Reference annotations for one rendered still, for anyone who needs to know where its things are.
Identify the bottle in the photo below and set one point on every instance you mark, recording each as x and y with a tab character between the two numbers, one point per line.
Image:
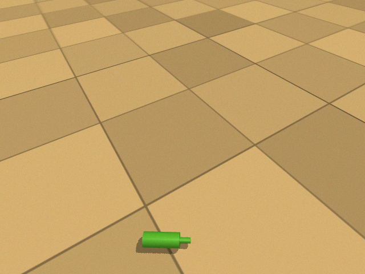
163	239

